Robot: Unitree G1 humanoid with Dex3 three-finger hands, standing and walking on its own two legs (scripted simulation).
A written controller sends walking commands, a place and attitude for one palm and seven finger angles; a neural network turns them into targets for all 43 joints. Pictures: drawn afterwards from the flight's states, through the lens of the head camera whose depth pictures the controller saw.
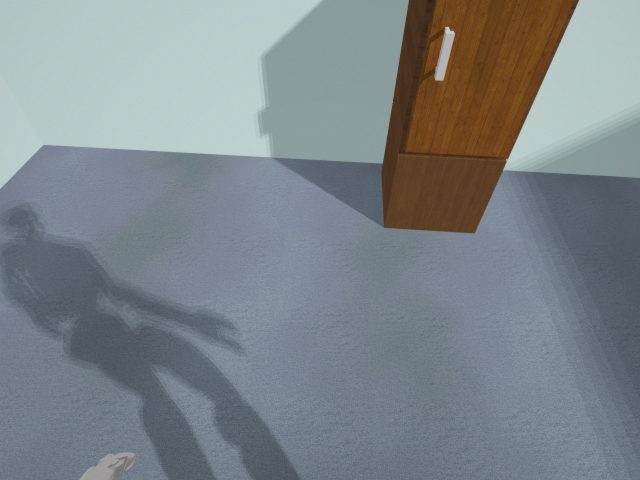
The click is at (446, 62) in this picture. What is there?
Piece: cupboard door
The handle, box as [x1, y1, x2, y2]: [434, 27, 454, 80]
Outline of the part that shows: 448,27 445,27 444,30 445,32 437,66 435,69 436,71 434,77 435,79 439,80 443,79 454,35 453,31 450,31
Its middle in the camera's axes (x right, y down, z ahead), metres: +0.35 -0.54 +1.12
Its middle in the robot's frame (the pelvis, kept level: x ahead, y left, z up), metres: +1.22 -0.30 +0.02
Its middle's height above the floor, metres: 0.79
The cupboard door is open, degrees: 0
